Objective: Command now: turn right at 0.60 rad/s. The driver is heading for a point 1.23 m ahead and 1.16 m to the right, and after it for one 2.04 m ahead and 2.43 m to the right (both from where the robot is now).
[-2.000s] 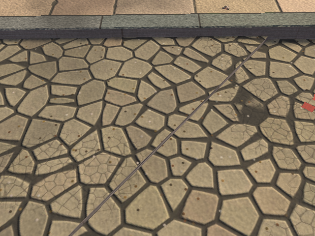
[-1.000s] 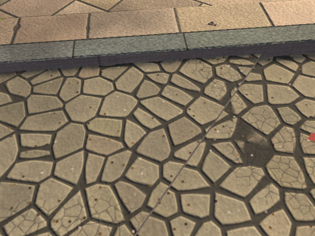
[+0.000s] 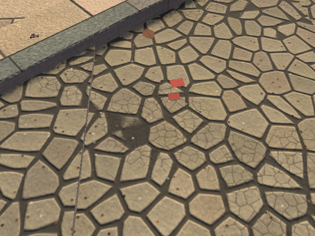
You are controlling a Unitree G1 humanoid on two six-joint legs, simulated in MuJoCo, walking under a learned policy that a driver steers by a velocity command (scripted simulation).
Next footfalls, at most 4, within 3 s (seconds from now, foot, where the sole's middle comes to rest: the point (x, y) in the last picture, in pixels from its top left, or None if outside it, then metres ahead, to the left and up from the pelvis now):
0.06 left None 0.06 0.11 -0.78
0.54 right None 0.00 -0.10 -0.78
1.10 left None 0.17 0.02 -0.78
1.56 right None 0.24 -0.36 -0.78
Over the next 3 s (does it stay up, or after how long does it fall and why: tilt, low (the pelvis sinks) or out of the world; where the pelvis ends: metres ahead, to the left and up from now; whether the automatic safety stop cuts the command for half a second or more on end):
stays up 0.34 -0.35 0.00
